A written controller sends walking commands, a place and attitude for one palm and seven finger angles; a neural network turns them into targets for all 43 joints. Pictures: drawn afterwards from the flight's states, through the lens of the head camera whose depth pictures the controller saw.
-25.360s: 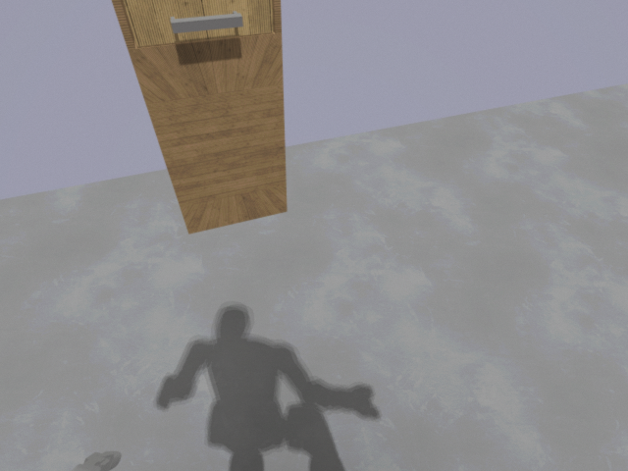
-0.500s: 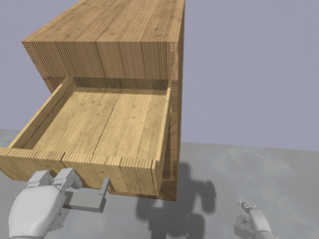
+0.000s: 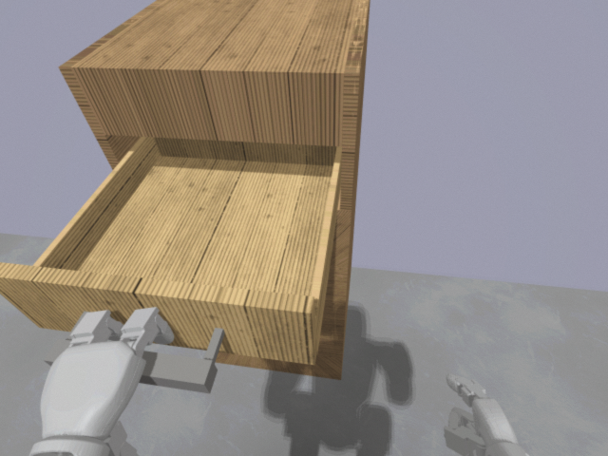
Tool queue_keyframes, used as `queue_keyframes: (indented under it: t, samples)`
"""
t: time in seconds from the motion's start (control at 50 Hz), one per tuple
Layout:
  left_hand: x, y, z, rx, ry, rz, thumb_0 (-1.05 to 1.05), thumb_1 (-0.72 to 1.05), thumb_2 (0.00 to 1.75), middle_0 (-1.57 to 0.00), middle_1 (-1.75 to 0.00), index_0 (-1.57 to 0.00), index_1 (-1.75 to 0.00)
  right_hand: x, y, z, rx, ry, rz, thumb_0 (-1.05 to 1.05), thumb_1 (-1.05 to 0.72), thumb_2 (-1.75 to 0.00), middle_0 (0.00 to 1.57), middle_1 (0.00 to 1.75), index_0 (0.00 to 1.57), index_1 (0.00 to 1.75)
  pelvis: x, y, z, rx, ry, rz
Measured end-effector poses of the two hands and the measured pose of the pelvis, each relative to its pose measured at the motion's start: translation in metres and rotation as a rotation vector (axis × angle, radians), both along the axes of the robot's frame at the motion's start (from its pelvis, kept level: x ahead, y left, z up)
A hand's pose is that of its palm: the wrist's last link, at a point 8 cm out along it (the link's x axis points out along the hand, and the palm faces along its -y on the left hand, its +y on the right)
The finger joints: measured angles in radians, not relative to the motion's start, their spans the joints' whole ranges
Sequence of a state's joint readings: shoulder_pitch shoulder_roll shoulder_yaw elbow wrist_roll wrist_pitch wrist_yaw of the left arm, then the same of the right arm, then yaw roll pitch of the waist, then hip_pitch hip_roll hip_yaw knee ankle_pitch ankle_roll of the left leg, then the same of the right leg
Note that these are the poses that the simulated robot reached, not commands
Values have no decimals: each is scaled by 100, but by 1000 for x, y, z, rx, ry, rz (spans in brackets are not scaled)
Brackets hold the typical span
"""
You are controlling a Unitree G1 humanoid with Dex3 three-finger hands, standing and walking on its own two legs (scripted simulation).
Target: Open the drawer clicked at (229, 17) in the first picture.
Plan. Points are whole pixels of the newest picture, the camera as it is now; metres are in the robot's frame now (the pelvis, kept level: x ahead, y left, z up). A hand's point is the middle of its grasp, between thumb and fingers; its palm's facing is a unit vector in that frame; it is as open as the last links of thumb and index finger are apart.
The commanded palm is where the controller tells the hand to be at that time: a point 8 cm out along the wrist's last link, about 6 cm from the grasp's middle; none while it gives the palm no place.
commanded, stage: lift the hand off the handle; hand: left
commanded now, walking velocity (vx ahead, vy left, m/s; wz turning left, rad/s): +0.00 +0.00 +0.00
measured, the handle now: (140, 346) +0.20 +0.23 +0.09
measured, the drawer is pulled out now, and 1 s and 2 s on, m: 0.29 0.27 0.27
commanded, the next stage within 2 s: draw the hand back to the body in 1.44 s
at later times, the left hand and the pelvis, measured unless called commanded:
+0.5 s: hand (121, 360) +0.17 +0.23 +0.11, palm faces +0.09 -0.13 -0.99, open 13.7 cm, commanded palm +0.14 +0.22 +0.18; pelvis +0.00 +0.00 +0.01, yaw -1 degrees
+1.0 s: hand (102, 319) +0.18 +0.22 +0.18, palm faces +0.15 -0.11 -0.98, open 13.8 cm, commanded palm +0.14 +0.22 +0.25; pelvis +0.00 +0.00 +0.02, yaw +1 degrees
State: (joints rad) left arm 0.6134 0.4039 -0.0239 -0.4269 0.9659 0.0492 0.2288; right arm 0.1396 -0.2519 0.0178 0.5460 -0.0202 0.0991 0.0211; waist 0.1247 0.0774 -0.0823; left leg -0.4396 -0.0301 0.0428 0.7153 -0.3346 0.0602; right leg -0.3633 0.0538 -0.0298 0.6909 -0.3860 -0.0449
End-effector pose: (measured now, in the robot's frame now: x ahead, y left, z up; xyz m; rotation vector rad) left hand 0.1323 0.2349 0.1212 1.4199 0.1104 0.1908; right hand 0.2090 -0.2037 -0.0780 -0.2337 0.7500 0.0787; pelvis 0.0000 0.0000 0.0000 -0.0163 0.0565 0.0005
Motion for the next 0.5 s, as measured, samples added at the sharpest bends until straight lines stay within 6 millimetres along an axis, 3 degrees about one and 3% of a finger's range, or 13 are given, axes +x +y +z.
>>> queue_keyframes:
  t: [0.24,0.34,0.5]
  samples:
    - [17,-3,2,-15,5,-10,0,-49,30,-29,-120,-39,-126,-5,15,-3,39,8,5,1,-91,-90,20,30,21,30,-2,1,2,1,-16,2]
    - [18,-14,15,-10,-5,-82,0,-49,30,-31,-120,-37,-123,-5,13,4,39,-12,-7,1,-91,-90,20,30,21,30,-1,1,5,0,-30,-9]
    - [14,-2,43,11,-36,-49,0,-49,30,-32,-120,-35,-122,0,2,13,32,-20,-30,1,-91,-90,20,30,21,30,1,0,11,-1,-53,-9]
